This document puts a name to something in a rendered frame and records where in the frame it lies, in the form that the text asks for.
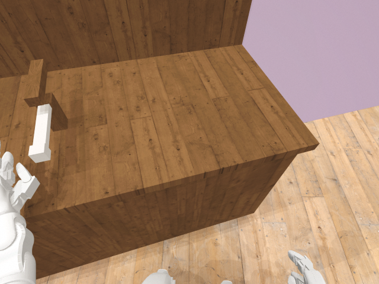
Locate tap lever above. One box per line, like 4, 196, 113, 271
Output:
28, 104, 52, 163

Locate left robot shin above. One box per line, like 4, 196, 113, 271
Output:
157, 269, 168, 274

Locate counter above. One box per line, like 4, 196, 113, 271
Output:
0, 0, 320, 279

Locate left robot hand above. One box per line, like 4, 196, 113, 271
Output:
0, 141, 40, 215

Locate robot left forearm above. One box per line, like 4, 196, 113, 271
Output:
0, 212, 36, 284

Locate right robot hand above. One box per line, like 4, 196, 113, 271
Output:
288, 250, 326, 284

